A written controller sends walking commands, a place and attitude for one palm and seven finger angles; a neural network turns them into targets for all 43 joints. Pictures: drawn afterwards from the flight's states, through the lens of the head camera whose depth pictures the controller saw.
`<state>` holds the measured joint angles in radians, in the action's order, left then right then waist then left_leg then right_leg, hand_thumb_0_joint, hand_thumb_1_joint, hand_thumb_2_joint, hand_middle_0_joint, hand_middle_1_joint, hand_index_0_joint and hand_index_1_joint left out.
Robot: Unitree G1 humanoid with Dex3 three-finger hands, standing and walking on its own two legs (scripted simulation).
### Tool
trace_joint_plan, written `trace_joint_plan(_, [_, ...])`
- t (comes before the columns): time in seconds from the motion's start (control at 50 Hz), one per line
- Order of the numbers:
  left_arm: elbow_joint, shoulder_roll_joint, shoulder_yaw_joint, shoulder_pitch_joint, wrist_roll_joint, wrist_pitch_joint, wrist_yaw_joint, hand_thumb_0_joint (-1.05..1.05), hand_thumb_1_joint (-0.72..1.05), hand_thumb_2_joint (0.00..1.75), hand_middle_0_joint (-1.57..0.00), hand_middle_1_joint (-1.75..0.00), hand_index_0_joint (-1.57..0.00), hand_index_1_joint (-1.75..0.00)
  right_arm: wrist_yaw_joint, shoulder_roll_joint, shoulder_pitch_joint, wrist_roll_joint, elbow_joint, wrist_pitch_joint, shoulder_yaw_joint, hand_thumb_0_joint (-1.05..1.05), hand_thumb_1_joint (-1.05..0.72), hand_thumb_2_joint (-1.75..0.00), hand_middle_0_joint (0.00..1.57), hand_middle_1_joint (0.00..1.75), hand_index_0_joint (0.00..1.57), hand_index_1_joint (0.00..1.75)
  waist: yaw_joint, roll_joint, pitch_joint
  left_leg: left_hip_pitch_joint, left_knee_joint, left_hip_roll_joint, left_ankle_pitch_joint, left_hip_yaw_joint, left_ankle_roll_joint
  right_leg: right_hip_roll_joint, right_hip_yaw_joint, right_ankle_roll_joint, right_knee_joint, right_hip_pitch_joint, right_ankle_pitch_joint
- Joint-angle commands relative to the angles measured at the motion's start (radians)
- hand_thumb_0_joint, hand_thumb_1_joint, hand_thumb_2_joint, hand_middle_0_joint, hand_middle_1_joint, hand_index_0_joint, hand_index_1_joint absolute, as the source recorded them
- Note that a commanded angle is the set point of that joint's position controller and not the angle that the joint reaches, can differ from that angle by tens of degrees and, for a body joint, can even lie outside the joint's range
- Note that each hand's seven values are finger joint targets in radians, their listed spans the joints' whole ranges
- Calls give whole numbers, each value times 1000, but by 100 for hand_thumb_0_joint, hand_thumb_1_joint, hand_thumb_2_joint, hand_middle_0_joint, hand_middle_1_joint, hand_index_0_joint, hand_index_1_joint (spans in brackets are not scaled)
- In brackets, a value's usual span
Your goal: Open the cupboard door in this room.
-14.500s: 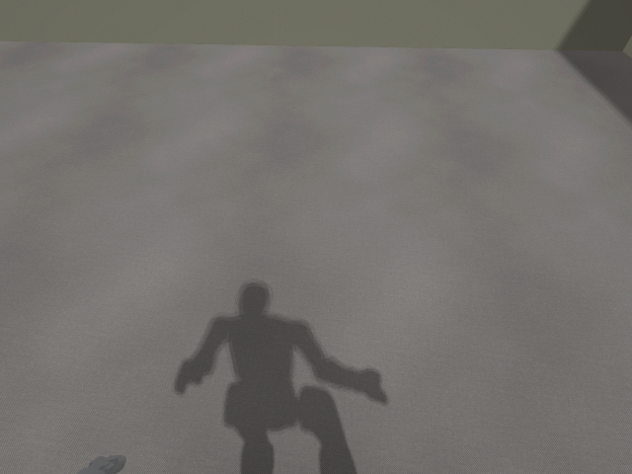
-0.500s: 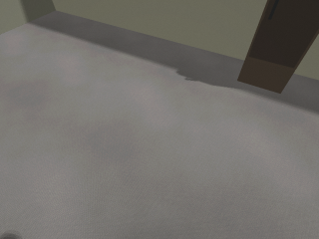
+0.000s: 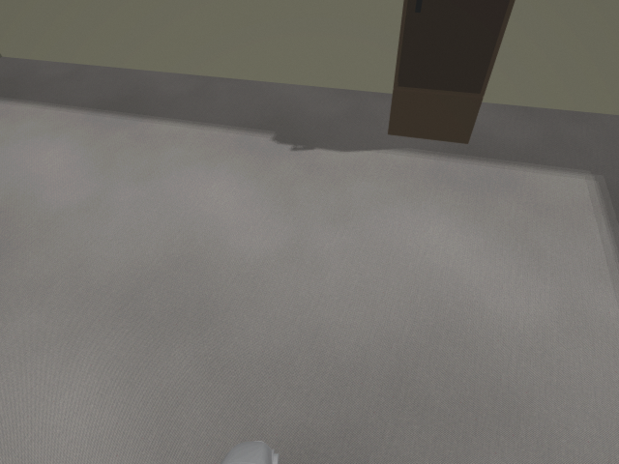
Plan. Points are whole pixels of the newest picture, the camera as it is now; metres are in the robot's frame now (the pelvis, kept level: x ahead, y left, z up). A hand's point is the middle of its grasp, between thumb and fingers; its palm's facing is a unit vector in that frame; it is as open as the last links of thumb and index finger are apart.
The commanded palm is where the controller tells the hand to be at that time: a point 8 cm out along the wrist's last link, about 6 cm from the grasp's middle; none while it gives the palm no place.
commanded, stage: turn or walk to find it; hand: left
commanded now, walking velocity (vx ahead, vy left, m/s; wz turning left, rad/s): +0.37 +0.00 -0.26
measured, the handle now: out of the picture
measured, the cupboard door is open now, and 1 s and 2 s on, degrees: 0 0 0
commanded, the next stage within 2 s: stand and wait in 0.32 s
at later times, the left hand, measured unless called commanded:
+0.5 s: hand out of the picture +0.14 +0.25 -0.18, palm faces +0.02 -0.98 -0.19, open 7.4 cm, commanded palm none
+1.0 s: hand (181, 445) +0.17 +0.24 -0.18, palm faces +0.03 -0.99 -0.14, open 7.4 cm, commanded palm none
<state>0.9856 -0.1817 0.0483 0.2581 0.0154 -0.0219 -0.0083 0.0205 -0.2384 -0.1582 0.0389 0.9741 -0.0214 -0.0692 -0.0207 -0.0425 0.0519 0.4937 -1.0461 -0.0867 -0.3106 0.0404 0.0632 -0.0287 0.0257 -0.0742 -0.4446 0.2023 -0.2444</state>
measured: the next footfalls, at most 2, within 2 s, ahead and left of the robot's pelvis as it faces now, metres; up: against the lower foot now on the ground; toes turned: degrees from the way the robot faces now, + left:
left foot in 0.30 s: +0.18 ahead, +0.16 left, +0.00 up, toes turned +4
right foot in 0.62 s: +0.19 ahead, -0.06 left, +0.00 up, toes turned -7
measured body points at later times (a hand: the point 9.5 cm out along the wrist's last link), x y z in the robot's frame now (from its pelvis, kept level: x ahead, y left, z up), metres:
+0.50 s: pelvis +0.12 +0.07 +0.00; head +0.14 +0.07 +0.45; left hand +0.14 +0.30 -0.16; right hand +0.16 -0.17 -0.15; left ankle +0.14 +0.16 -0.74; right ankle +0.10 -0.06 -0.71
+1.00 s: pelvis +0.25 +0.08 -0.01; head +0.27 +0.08 +0.44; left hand +0.17 +0.29 -0.17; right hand +0.29 -0.17 -0.16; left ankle +0.31 +0.19 -0.75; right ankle +0.15 -0.06 -0.74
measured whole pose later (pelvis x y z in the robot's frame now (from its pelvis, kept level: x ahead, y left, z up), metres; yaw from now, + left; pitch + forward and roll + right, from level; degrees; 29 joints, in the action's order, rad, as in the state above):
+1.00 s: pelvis +0.25 +0.08 -0.01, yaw -5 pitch +0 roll -1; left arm 1.17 -0.13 0.04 0.43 0.02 -0.03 0.00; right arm 0.02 -0.19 -0.20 0.02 1.04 0.04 -0.06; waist -0.04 0.00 0.04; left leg 0.35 -0.57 -0.10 -0.27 0.12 0.03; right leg 0.04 0.04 0.03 -0.49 0.10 -0.39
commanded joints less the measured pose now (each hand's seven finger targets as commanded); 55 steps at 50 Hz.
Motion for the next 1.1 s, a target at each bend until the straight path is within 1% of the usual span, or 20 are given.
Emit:
trace_joint_plan(0.0, [-15,-179,40,100,5,-35,7,0,90,90,-20,-30,-20,-30,-1,-65,72,-6,-86,30,-11,0,-90,-90,20,30,20,30,-25,150,-6,152,57,-19,44,-22,14,254,-316,-92,246,-137,-56])
trace_joint_plan(0.1, [10,-184,39,130,11,-39,9,0,90,90,-20,-30,-20,-30,2,-52,143,-13,-117,43,-2,0,-90,-90,20,30,20,30,-41,158,27,114,221,-17,16,-3,8,270,-326,-116,251,-129,-47])
trace_joint_plan(0.16, [44,-165,27,125,10,-40,17,0,90,90,-20,-30,-20,-30,-1,-26,128,-22,-93,54,15,0,-90,-90,20,30,20,30,-29,155,17,-9,362,2,12,15,-10,270,-268,-98,203,-111,160])
trace_joint_plan(0.24, [80,-123,11,94,-4,-32,27,0,90,90,-20,-30,-20,-30,-24,-54,-80,-26,21,80,25,0,-90,-90,20,30,20,30,50,55,-74,-403,647,24,244,22,-32,164,-103,2,-32,-29,327])
trace_joint_plan(0.26, [84,-87,1,145,-6,-28,25,0,90,90,-20,-30,-20,-30,-30,-128,-175,-17,47,88,11,0,-90,-90,20,30,20,30,67,-100,-159,-604,620,-138,449,-155,-103,91,-37,46,-218,128,134])
trace_joint_plan(0.28, [83,-53,-14,168,-8,-27,25,0,90,90,-20,-30,-20,-30,-30,-193,-236,-20,59,74,-1,0,-90,-90,20,30,20,30,68,-234,-192,-659,650,-319,634,-327,-200,31,60,83,-408,230,-318])
trace_joint_plan(0.3, [78,-51,-21,139,-4,-20,35,0,90,90,-20,-30,-20,-30,-41,-174,-237,-22,74,62,10,0,-90,-90,20,30,20,30,73,-241,-177,-582,714,-329,596,-366,-240,46,18,95,-500,241,-412])
trace_joint_plan(0.36, [89,-43,-22,39,-3,-4,27,0,90,90,-20,-30,-20,-30,-50,-77,-122,-20,67,58,34,0,-90,-90,20,30,20,30,36,-105,-21,-358,757,-239,524,-246,-238,122,-6,102,-515,217,-298])
trace_joint_plan(0.5, [109,-15,-33,55,1,19,30,0,90,90,-20,-30,-20,-30,-53,-60,-93,-26,95,60,25,0,-90,-90,20,30,20,30,-1,-54,-50,-264,770,-154,354,-139,-204,112,35,118,-218,35,-91])
trace_joint_plan(0.56, [126,-27,-30,85,9,15,22,0,90,90,-20,-30,-20,-30,-45,-56,-122,-24,115,50,15,0,-90,-90,20,30,20,30,-10,-50,-23,-221,758,-131,-31,-117,-155,88,79,104,-75,-34,-29])
trace_joint_plan(0.62, [122,-100,-6,98,15,7,16,0,90,90,-20,-30,-20,-30,-34,-13,-133,-22,102,47,21,0,-90,-90,20,30,20,30,-24,81,81,-56,645,-24,-279,-31,-87,187,-95,34,69,-59,-242])
trace_joint_plan(0.66, [126,-181,29,178,4,-3,22,0,90,90,-20,-30,-20,-30,-27,3,-76,-18,60,42,22,0,-90,-90,20,30,20,30,-76,403,130,86,312,37,-219,88,-54,372,-448,-89,330,-70,-503])
trace_joint_plan(0.68, [136,-164,28,206,1,-5,26,0,90,90,-20,-30,-20,-30,-23,-27,-33,-15,41,45,18,0,-90,-90,20,30,20,30,-83,339,151,137,190,11,-220,51,-57,400,-500,-133,349,-95,-462])
trace_joint_plan(0.74, [117,-131,28,159,10,-26,29,0,90,90,-20,-30,-20,-30,-12,-2,-37,-18,39,62,11,0,-90,-90,20,30,20,30,-35,134,71,132,129,-28,-154,18,-51,362,-327,-126,248,-135,-168])
trace_joint_plan(0.86, [127,-128,27,141,11,-39,18,0,90,90,-20,-30,-20,-30,1,30,-15,-23,8,67,13,0,-90,-90,20,30,20,30,-5,205,44,-36,328,-15,-26,73,-30,287,-174,-76,221,-30,-30])
trace_joint_plan(0.94, [128,-113,26,103,2,-31,12,0,90,90,-20,-30,-20,-30,-8,-5,-125,-23,47,82,2,0,-90,-90,20,30,20,30,61,115,22,-366,527,16,84,127,-21,209,-105,-22,103,138,-75])
trace_joint_plan(0.96, [117,-89,22,95,2,-30,7,0,90,90,-20,-30,-20,-30,-19,-49,-223,-20,79,90,-9,0,-90,-90,20,30,20,30,105,23,-31,-530,586,-35,23,62,-40,158,-75,5,-59,219,-44])
trace_joint_plan(1.0, [56,-23,11,55,1,-33,-2,0,90,90,-20,-30,-20,-30,-29,-208,-438,0,126,89,-49,0,-90,-90,20,30,20,30,177,-296,-96,-666,826,-397,-257,-413,-176,25,67,60,-558,476,-343])
trace_joint_plan(1.02, [48,-33,11,8,8,-29,6,0,90,90,-20,-30,-20,-30,-32,-178,-397,-4,130,80,-39,0,-90,-90,20,30,20,30,162,-270,-54,-567,862,-415,-291,-442,-205,76,7,50,-693,502,-318])
trace_joint_plan(1.08, [62,-15,8,-15,11,-28,-6,0,90,90,-20,-30,-20,-30,-37,-52,-222,-10,88,90,1,0,-90,-90,20,30,20,30,70,-64,68,-332,848,-314,71,-232,-206,164,8,74,-682,426,-182])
